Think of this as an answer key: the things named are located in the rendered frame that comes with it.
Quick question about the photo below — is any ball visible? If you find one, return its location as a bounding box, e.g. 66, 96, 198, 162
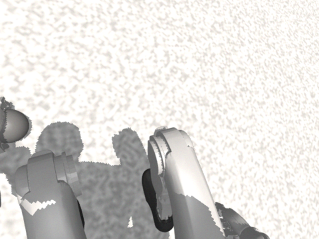
0, 109, 29, 143

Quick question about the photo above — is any right robot foot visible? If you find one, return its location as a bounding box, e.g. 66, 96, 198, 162
142, 168, 173, 232

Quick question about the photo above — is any right robot arm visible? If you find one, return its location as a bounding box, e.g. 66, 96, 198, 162
239, 227, 270, 239

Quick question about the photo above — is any right robot hand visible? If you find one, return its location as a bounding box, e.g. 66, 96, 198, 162
215, 202, 250, 239

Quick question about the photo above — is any left robot hand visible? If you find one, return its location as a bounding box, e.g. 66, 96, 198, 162
0, 97, 11, 153

